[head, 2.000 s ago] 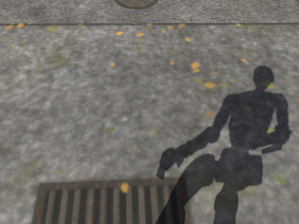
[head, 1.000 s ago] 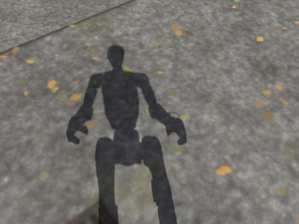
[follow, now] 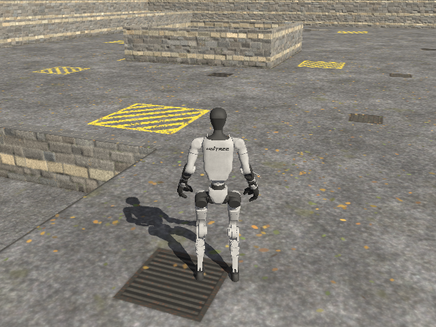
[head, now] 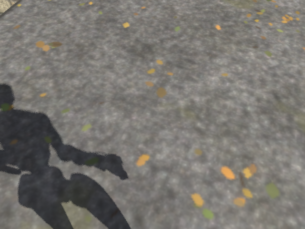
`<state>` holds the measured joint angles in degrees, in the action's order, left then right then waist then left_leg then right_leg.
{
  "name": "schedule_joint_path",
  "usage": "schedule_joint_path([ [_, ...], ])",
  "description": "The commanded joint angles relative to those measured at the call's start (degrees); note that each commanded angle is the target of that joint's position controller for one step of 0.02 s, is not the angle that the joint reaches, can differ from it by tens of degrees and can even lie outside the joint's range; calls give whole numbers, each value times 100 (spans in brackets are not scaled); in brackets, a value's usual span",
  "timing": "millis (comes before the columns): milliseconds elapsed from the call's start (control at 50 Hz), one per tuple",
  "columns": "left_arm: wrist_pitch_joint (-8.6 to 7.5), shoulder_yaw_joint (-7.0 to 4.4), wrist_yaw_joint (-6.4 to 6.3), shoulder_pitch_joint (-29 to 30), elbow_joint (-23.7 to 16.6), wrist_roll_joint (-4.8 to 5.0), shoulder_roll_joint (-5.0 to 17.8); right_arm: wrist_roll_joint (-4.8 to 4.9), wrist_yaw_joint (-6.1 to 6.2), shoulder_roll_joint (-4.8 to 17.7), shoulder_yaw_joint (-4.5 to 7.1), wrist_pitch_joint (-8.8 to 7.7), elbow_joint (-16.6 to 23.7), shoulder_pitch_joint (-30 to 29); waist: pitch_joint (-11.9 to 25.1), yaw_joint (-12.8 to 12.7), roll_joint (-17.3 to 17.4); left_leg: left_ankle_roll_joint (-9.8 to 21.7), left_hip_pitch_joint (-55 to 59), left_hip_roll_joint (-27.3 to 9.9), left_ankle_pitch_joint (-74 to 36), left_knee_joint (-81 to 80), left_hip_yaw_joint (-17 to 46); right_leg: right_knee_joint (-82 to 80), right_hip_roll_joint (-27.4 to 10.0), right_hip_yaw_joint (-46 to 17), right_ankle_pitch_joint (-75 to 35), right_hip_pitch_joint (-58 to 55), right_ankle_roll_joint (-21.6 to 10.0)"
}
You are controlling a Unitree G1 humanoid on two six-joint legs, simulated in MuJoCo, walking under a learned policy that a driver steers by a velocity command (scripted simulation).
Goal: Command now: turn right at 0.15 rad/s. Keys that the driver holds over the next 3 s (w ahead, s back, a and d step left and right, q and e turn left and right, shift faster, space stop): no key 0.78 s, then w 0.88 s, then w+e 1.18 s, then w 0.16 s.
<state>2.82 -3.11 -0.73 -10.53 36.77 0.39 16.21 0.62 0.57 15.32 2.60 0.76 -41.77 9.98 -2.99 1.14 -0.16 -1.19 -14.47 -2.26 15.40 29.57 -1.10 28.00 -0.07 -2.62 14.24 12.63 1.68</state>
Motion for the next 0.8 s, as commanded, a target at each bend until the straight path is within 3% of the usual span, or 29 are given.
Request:
schedule_joint_path([
  [20, -69, -219, -68, 70, -362, -155, 1091, -224, -67, 330, 11, -226, 303, 372, 878, 364, -1047, 1, -358, -134, 145, -45, 36, -589, -1194, -1208, -2291, -971, -799],
  [40, -114, -115, -10, 260, -431, -172, 638, -247, -30, 526, 25, -220, 296, 36, 817, 104, -887, -177, 71, -161, 210, -160, 118, -673, -1155, -1213, -1521, -425, -1071],
  [60, -162, -54, 29, 311, -381, -203, 453, -222, -31, 621, 46, -215, 294, -126, 684, 74, -751, -222, 163, -140, -211, -250, 94, -695, -881, -1035, -875, -344, -896],
  [80, -195, -67, 40, 237, -325, -220, 504, -205, -17, 652, 53, -202, 238, -179, 604, -10, -713, -236, 206, -114, -421, -226, 43, -703, -675, -900, -576, -285, -718],
  [140, -282, -29, 43, 107, -208, -167, 518, -158, 14, 704, 61, -157, 139, -49, 330, -7, -635, -218, 252, -165, -707, -336, 109, -680, -572, -829, -797, -99, -564],
  [360, -288, 6, 22, 115, 92, -127, 384, -128, 112, 702, 58, -163, -346, 226, 350, 2, -111, -296, 466, -225, -935, -493, 83, -571, -356, -629, -1156, -182, -544],
  [780, -271, -12, -84, -167, 1271, -58, 360, -85, 226, 612, 27, -105, -1152, 473, 177, -4, -15, -207, 485, -146, -900, -579, -34, -476, -102, -258, -1193, -183, -374],
  [800, -258, -16, -96, -259, 1364, -46, 365, -77, 231, 563, 19, -97, -1232, 576, 291, -8, -68, -191, 504, -44, -367, -517, -156, -526, -54, -226, -554, -229, -404],
])
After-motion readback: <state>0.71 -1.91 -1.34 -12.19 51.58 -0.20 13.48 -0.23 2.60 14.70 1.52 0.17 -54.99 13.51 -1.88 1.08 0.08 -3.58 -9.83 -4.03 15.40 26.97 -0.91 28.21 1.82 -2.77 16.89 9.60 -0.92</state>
